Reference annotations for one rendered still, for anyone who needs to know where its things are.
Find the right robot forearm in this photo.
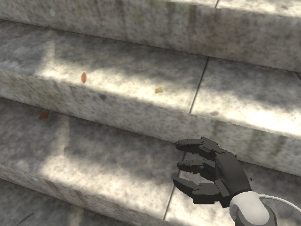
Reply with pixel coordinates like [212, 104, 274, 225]
[229, 191, 277, 226]

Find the robot right hand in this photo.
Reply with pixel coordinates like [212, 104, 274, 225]
[173, 137, 252, 208]

